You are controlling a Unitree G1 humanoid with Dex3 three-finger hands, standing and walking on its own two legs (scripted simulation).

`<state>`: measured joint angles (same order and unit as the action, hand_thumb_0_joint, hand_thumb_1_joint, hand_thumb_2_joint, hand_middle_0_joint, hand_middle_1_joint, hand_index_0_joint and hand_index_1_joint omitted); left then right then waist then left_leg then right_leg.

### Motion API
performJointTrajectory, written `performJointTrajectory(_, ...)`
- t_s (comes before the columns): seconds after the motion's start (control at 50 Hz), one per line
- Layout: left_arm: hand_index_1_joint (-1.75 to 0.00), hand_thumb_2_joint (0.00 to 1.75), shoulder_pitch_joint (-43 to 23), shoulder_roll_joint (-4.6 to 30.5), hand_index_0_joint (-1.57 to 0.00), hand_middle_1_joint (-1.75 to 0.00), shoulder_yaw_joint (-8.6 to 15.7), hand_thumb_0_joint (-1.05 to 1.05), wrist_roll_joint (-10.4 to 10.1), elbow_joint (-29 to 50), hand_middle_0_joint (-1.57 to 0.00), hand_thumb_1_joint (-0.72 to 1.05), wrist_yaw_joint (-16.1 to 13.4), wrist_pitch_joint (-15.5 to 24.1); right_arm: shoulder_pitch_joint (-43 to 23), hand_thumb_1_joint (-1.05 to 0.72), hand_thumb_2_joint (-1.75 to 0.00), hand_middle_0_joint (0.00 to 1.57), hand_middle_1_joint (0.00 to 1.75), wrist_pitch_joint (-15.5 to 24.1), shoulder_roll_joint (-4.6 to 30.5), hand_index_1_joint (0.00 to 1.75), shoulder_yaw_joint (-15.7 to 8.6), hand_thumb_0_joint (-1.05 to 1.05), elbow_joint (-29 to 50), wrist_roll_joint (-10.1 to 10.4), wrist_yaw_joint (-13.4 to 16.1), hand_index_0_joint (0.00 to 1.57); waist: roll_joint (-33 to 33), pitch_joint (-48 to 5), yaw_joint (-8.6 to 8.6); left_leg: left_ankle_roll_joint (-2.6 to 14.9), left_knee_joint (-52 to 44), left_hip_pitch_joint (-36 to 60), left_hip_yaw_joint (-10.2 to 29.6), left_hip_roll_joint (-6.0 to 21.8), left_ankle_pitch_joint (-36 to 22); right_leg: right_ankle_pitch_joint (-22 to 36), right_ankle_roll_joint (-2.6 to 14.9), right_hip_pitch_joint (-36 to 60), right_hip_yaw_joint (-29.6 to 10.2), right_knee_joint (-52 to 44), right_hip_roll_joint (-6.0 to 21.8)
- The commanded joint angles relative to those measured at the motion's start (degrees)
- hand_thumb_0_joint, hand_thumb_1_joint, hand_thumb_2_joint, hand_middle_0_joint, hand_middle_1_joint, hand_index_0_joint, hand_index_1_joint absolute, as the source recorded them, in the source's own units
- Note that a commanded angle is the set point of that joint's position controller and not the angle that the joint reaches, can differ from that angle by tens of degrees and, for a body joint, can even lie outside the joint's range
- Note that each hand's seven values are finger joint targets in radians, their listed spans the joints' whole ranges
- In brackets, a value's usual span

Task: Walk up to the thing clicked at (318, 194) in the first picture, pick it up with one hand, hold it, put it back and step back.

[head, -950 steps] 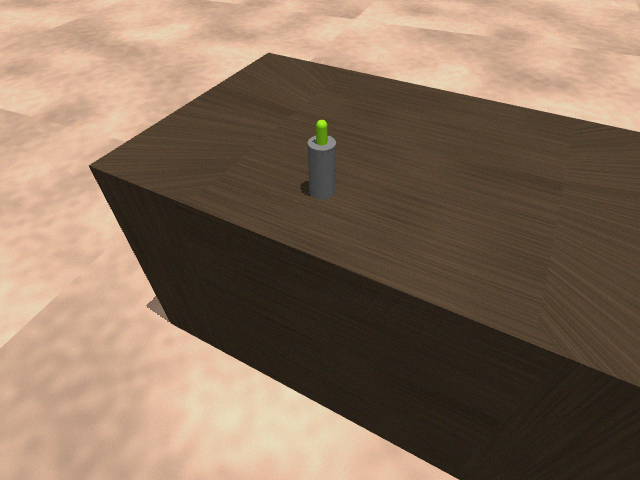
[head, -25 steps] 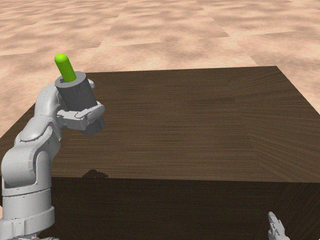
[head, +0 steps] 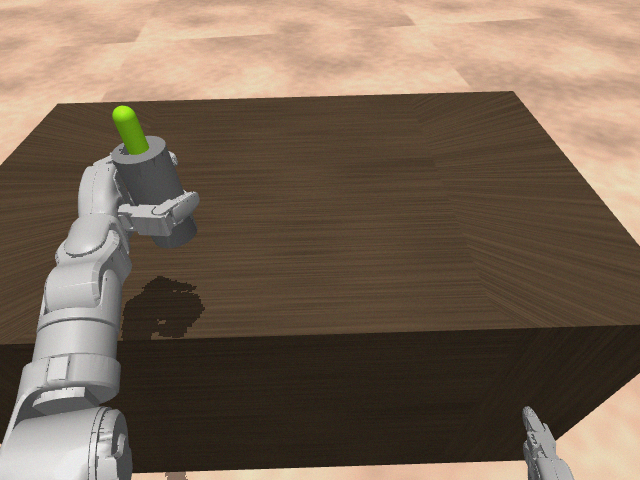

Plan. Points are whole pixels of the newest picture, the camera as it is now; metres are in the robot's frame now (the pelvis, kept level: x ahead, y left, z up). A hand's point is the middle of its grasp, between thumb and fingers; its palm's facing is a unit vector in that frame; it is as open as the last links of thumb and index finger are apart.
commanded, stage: crouch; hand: left
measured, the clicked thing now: (151, 178) +0.44 +0.19 +0.20
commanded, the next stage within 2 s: lower in 0.90 s
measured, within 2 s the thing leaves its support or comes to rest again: rests again in 1.94 s
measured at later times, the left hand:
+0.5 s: hand (174, 198) +0.49 +0.19 +0.12, palm faces +0.15 -0.99 -0.01, open 8.5 cm
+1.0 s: hand (181, 199) +0.52 +0.20 +0.10, palm faces +0.15 -0.99 -0.01, open 8.5 cm
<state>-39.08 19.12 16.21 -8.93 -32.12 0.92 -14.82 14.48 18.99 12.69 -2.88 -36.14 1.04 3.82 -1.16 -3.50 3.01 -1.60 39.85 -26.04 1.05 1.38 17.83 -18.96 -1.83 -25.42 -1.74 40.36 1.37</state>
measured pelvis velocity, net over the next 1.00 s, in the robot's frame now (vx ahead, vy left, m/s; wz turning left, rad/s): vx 0.02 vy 0.01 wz -0.02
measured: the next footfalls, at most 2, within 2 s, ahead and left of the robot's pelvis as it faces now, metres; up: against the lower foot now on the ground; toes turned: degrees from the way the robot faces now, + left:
none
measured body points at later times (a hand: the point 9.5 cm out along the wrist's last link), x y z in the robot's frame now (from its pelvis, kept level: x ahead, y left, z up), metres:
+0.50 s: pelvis +0.01 +0.00 -0.01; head +0.07 +0.01 +0.44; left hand +0.48 +0.25 +0.13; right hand +0.16 -0.26 -0.07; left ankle +0.03 +0.14 -0.72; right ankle +0.02 -0.14 -0.72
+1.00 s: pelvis +0.02 +0.01 -0.02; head +0.10 +0.02 +0.42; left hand +0.51 +0.25 +0.10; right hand +0.17 -0.25 -0.07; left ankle +0.03 +0.14 -0.72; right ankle +0.02 -0.14 -0.72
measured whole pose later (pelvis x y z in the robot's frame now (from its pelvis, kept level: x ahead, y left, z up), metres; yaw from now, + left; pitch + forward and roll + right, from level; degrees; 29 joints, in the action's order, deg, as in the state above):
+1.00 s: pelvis +0.02 +0.01 -0.02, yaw -1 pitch +15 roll -2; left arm -50.0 26.1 20.6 -4.9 -59.4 2.7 9.3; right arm 16.1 3.8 12.6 -1.4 -17.7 -1.1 0.6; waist -0.9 -6.0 8.4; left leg -1.1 50.2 -41.8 1.4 2.9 23.3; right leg -22.2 -2.3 -39.6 -1.7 46.9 -0.3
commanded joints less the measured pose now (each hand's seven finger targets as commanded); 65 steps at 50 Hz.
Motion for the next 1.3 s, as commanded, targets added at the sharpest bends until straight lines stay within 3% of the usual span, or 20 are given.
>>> performJointTrajectory(0.0,-1.49,1.33,-32.36,15.03,-1.36,-1.48,3.61,0.00,-0.15,10.11,-1.35,0.24,0.46,11.93,-5.18,0.57,-0.05,0.05,0.05,2.54,5.29,0.05,-1.75,0.00,10.65,0.05,0.02,0.05,-1.13,-21.17,-0.88,1.99,-3.26,8.61,-1.69,-1.47,-10.51,12.58,0.96,3.86,2.77,-5.38,-1.20)
performJointTrajectory(0.08,-1.49,1.34,-34.65,17.36,-1.37,-1.49,4.44,0.00,-0.02,5.58,-1.35,0.24,0.78,16.25,-3.50,0.57,-0.05,0.05,0.05,0.93,7.78,0.05,-3.14,0.00,11.85,-0.23,-0.16,0.05,-1.30,-21.71,0.83,2.01,-2.69,9.09,-1.39,-0.78,-10.56,12.79,1.21,1.92,2.98,-4.81,-1.87)
performJointTrajectory(0.12,-1.48,1.33,-37.64,17.66,-1.37,-1.48,4.01,0.00,0.10,6.19,-1.35,0.24,0.91,18.50,-3.48,0.57,-0.05,0.05,0.05,0.22,6.40,0.05,-1.85,0.00,13.32,-0.31,-0.37,0.05,-2.44,-23.48,1.02,2.02,-2.01,9.16,-1.41,-0.79,-11.80,14.03,1.25,2.78,2.95,-4.24,-1.83)
performJointTrajectory(0.16,-1.48,1.33,-37.94,18.68,-1.38,-1.48,4.49,0.00,0.06,3.46,-1.36,0.26,0.93,19.80,-3.92,0.56,-0.05,0.05,0.05,-0.81,8.72,0.05,-4.01,0.00,14.20,-0.31,-0.07,0.05,-2.26,-23.73,1.95,2.21,-1.44,8.49,-1.46,-0.77,-12.30,15.01,1.22,2.29,2.69,-4.03,-1.84)
performJointTrajectory(0.2,-1.49,1.34,-38.61,17.02,-1.38,-1.49,3.24,0.00,0.53,1.75,-1.36,0.26,1.30,21.10,-2.71,0.56,-0.05,0.05,0.05,-1.79,6.43,0.05,-1.74,0.00,14.71,-0.43,-0.36,0.05,-2.38,-24.34,2.55,2.28,-1.10,8.83,-1.23,-0.42,-12.37,14.78,1.38,1.03,2.88,-3.78,-2.05)
performJointTrajectory(0.24,-1.49,1.33,-37.62,18.97,-1.38,-1.49,4.78,0.00,0.32,-2.01,-1.36,0.25,1.23,22.21,-2.95,0.56,-0.05,0.05,0.05,-2.59,8.33,0.05,-3.23,0.00,15.43,-0.46,-0.12,0.05,-2.24,-23.39,2.35,2.16,-1.13,8.44,-0.97,-0.19,-11.39,13.19,1.63,-0.06,3.09,-3.50,-2.21)
performJointTrajectory(0.34,-1.47,1.33,-40.04,18.01,-1.38,-1.47,3.42,0.00,0.50,-4.02,-1.36,0.27,1.95,24.86,-2.21,0.56,-0.05,0.05,0.05,-4.52,7.81,0.05,-2.36,0.00,17.83,-0.80,-0.57,0.05,-4.78,-26.01,3.57,1.98,0.52,9.98,-0.72,0.36,-14.62,14.90,2.08,-2.24,3.12,-2.35,-2.53)
performJointTrajectory(0.4,-1.46,1.32,-41.52,19.95,-1.37,-1.46,4.46,0.00,0.61,-3.99,-1.35,0.29,2.11,26.27,-1.86,0.56,-0.05,0.05,0.05,-5.99,7.70,0.05,-2.48,0.00,18.33,-0.97,-0.58,0.05,-3.92,-27.66,3.68,2.36,1.52,7.93,-0.77,0.26,-15.23,16.55,1.82,-1.21,2.93,-1.83,-2.34)
performJointTrajectory(0.54,-1.42,1.28,-41.26,21.92,-1.34,-1.42,6.16,0.00,1.29,-8.06,-1.32,0.26,1.89,28.03,-3.26,0.55,-0.05,0.05,0.05,-8.45,7.70,0.05,-2.45,0.00,20.72,-1.31,-0.90,0.05,-4.15,-27.95,3.17,2.49,2.89,4.44,-0.99,0.05,-14.70,16.41,1.81,-1.19,2.59,-0.61,-2.30)
performJointTrajectory(0.76,-1.40,1.27,-42.84,22.75,-1.32,-1.40,6.54,0.00,2.07,-9.21,-1.31,0.27,2.39,29.53,0.42,0.54,-0.05,0.05,0.05,-11.09,7.63,0.05,-2.40,0.00,24.80,-1.61,-1.70,0.05,-5.93,-32.42,5.26,2.51,6.29,6.05,-0.66,0.58,-22.47,22.49,1.82,-3.00,2.76,1.90,-2.72)
performJointTrajectory(0.82,-1.39,1.28,-43.04,21.65,-1.30,-1.39,6.08,0.00,2.58,-9.06,-1.29,0.29,2.37,29.78,0.66,0.54,-0.05,0.05,0.05,-11.84,6.72,0.05,-1.58,0.00,25.87,-1.74,-2.13,0.05,-6.66,-32.68,5.08,2.53,6.09,4.98,-0.68,0.58,-20.55,20.94,2.00,-3.70,2.68,2.13,-2.62)
performJointTrajectory(0.9,-1.41,1.29,-43.82,22.59,-1.31,-1.40,6.25,0.00,2.96,-9.16,-1.30,0.30,2.02,29.90,1.70,0.54,-0.05,0.05,0.05,-12.23,8.24,0.05,-3.16,0.00,27.55,-1.84,-2.15,0.05,-7.87,-32.76,6.04,2.30,6.61,6.35,-0.51,0.82,-19.86,19.30,2.16,-5.83,2.93,2.50,-2.88)
performJointTrajectory(0.94,-1.42,1.30,-41.49,20.32,-1.31,-1.41,5.69,0.00,2.98,-13.91,-1.30,0.27,2.16,29.57,2.79,0.54,-0.05,0.05,0.05,-12.54,7.56,0.05,-2.70,0.00,27.14,-1.98,-2.38,0.05,-5.63,-29.32,6.36,2.29,6.48,4.44,-0.28,0.93,-19.09,18.26,2.18,-7.30,3.25,2.42,-3.16)
performJointTrajectory(0.96,-1.40,1.29,-43.91,23.49,-1.30,-1.40,6.82,0.00,3.05,-8.64,-1.29,0.27,1.96,30.20,2.25,0.54,-0.05,0.05,0.05,-12.67,7.80,0.05,-2.84,0.00,27.38,-1.91,-2.41,0.05,-7.48,-31.31,5.78,2.37,6.87,4.12,-0.47,0.75,-19.74,19.43,2.12,-6.21,2.98,2.74,-2.88)
performJointTrajectory(0.98,-1.41,1.28,-43.61,23.22,-1.31,-1.40,6.99,0.00,3.02,-11.34,-1.30,0.27,1.95,30.02,2.09,0.53,-0.06,0.05,0.05,-12.73,8.97,0.05,-4.00,0.00,28.02,-2.06,-2.30,0.05,-6.90,-32.15,6.41,2.42,7.32,4.84,-0.42,0.77,-20.26,20.04,2.06,-6.15,2.91,2.90,-2.88)
performJointTrajectory(1.04,-1.38,1.23,-44.56,20.40,-1.29,-1.37,5.84,0.00,2.98,-12.31,-1.29,0.22,2.30,30.22,0.86,0.53,-0.06,0.05,0.05,-12.90,5.54,0.05,-0.55,0.00,29.15,-2.05,-3.02,0.05,-8.18,-31.17,6.21,2.37,8.04,4.12,-0.29,0.85,-20.26,18.93,2.14,-8.19,2.94,3.61,-2.94)
performJointTrajectory(1.06,-1.39,1.24,-41.50,18.87,-1.29,-1.38,5.81,0.00,3.15,-17.79,-1.28,0.21,2.20,30.00,1.57,0.53,-0.06,0.05,0.05,-13.03,6.43,0.05,-1.48,0.00,28.96,-2.24,-2.99,0.05,-4.71,-28.52,6.94,2.48,7.86,1.39,0.04,1.14,-18.87,18.08,2.22,-9.01,3.29,3.65,-3.17)
performJointTrajectory(1.1,-1.37,1.22,-41.76,23.23,-1.27,-1.36,7.71,0.00,4.20,-15.83,-1.27,0.21,1.64,30.99,2.55,0.54,-0.05,0.05,0.05,-13.36,8.33,0.05,-3.02,0.00,28.54,-2.66,-2.96,0.05,-7.03,-29.15,7.05,2.51,8.64,1.37,-0.09,1.10,-17.78,16.96,2.32,-10.93,3.12,4.16,-3.01)
performJointTrajectory(1.24,-1.35,1.20,-44.86,23.89,-1.25,-1.34,8.10,0.00,4.41,-14.70,-1.24,0.20,1.84,34.00,1.78,0.53,-0.06,0.05,0.05,-13.73,7.99,0.05,-2.60,0.00,32.71,-3.31,-3.52,0.05,-8.66,-34.65,7.56,2.25,10.94,0.19,0.55,1.30,-18.14,16.83,2.54,-11.64,3.32,6.88,-3.29)
performJointTrajectory(1.28,-1.34,1.20,-47.86,27.09,-1.24,-1.34,9.16,0.00,4.90,-10.99,-1.23,0.22,1.67,35.05,2.11,0.53,-0.06,0.05,0.05,-14.09,7.37,0.05,-2.11,0.00,34.02,-3.30,-3.50,0.05,-9.13,-38.02,7.69,2.56,12.08,-0.02,0.31,1.09,-18.94,18.78,2.19,-10.17,2.94,7.37,-3.00)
